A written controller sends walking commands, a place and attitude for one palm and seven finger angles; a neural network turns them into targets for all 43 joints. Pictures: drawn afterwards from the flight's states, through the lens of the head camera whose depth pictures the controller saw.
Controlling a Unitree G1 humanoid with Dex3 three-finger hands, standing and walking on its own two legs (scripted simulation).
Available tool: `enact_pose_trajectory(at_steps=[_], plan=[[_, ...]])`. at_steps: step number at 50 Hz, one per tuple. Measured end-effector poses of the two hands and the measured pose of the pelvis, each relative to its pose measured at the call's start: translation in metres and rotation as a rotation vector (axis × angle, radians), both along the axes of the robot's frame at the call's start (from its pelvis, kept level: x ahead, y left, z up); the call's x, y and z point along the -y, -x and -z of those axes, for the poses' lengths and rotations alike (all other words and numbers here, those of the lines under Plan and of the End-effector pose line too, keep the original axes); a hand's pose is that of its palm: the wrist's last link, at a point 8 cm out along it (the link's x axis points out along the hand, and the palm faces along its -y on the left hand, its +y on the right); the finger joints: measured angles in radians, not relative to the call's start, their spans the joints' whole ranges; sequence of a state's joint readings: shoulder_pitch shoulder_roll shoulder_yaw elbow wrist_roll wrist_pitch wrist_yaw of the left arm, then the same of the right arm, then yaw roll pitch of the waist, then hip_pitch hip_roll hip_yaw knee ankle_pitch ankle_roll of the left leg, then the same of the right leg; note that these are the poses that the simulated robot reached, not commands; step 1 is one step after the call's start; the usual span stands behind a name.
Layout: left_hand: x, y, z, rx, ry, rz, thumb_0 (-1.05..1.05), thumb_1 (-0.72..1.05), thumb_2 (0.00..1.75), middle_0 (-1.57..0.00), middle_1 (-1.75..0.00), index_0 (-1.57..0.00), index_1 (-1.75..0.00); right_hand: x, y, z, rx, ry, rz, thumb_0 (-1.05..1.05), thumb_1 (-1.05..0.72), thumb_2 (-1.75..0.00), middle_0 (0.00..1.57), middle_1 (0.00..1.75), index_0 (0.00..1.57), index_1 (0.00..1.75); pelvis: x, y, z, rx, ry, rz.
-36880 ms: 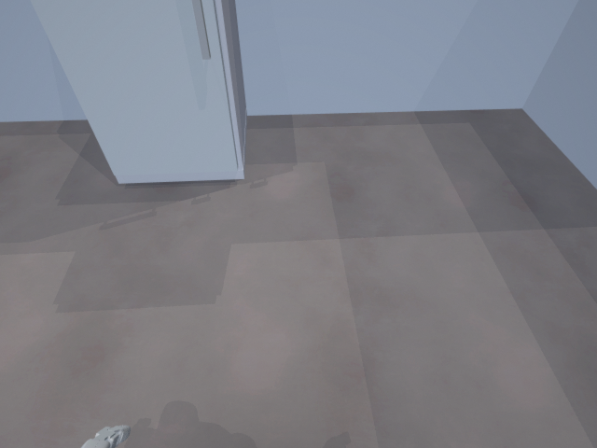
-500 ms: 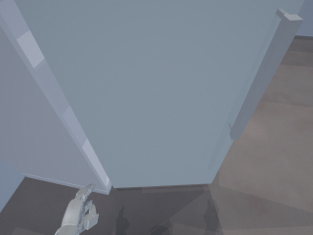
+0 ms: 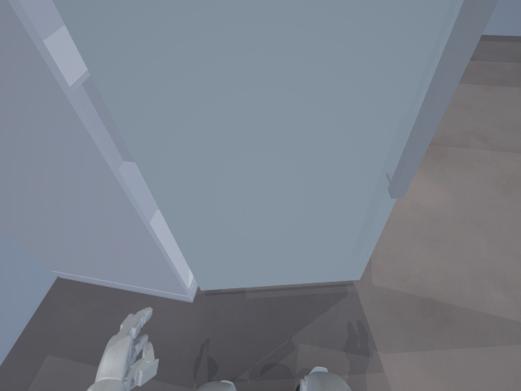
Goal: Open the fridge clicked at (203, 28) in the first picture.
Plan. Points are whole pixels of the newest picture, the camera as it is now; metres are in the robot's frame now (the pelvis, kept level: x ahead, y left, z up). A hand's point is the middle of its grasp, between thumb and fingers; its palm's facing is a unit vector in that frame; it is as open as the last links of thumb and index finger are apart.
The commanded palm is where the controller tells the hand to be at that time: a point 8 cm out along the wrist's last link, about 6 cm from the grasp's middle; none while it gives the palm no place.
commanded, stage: step back with the hand held close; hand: right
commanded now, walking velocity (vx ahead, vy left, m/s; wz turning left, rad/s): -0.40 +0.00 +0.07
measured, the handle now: (423, 110) +0.55 -0.25 +0.13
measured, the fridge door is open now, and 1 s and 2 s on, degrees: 76 76 76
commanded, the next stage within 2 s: stop stepping back and stand still in 0.48 s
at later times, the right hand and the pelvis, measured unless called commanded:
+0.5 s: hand out of the picture +0.13 -0.26 +0.20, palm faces +0.39 +0.84 -0.38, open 7.4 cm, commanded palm +0.08 -0.29 +0.20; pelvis -0.10 -0.01 +0.01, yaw +7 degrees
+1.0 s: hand out of the picture +0.01 -0.29 +0.21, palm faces +0.41 +0.82 -0.41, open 7.4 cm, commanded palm -0.02 -0.31 +0.20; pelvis -0.20 -0.03 +0.03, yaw +8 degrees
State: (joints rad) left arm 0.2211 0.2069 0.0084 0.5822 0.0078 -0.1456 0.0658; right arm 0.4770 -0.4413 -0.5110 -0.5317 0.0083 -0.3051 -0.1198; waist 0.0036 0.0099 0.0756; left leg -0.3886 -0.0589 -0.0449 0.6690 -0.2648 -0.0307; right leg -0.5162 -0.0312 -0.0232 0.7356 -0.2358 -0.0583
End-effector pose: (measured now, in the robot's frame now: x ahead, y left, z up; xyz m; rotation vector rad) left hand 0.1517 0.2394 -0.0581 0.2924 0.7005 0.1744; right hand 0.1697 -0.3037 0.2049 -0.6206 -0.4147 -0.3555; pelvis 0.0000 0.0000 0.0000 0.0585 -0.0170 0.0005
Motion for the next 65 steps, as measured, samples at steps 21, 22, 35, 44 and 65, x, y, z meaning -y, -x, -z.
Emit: enact_pose_trajectory(at_steps=[21,22,35,44,65], plan=[[0.037,0.064,-0.024,0.0,0.045,0.02,0.01,0.9,0.9,-0.21,-0.3,-0.21,-0.3,0.019,0.071,-0.014,0.002,-0.134,0.004,0.01,-0.89,-0.9,0.21,0.3,0.21,0.3,0.013,0.067,-0.028,-0.102,-0.051,-0.042],[0.038,0.067,-0.023,0.006,0.046,0.028,0.01,0.9,0.9,-0.21,-0.3,-0.21,-0.3,0.014,0.075,-0.012,0.001,-0.14,-0.007,0.01,-0.89,-0.9,0.21,0.3,0.21,0.3,0.012,0.073,-0.027,-0.107,-0.043,-0.053],[0.013,0.173,-0.024,0.043,0.012,-0.175,0.01,0.9,0.9,-0.21,-0.3,-0.21,-0.3,-0.016,0.069,-0.018,0.065,-0.11,-0.269,0.01,-0.88,-0.9,0.21,0.3,0.22,0.3,0.023,0.135,-0.019,0.012,0.003,-0.158],[-0.002,0.254,-0.022,-0.008,0.009,-0.216,0.01,0.9,0.9,-0.21,-0.3,-0.2,-0.3,-0.008,0.161,-0.015,-0.158,0.018,-0.177,0.01,-0.88,-0.89,0.21,0.3,0.22,0.3,0.023,0.18,-0.024,0.01,0.046,-0.134],[0.073,0.283,-0.021,0.038,0.081,-0.14,0.01,0.9,0.9,-0.2,-0.3,-0.2,-0.3,0.045,0.215,-0.018,-0.018,-0.083,-0.086,0.02,-0.88,-0.9,0.21,0.3,0.22,0.3,0.065,0.231,-0.028,-0.004,0.045,-0.077]])
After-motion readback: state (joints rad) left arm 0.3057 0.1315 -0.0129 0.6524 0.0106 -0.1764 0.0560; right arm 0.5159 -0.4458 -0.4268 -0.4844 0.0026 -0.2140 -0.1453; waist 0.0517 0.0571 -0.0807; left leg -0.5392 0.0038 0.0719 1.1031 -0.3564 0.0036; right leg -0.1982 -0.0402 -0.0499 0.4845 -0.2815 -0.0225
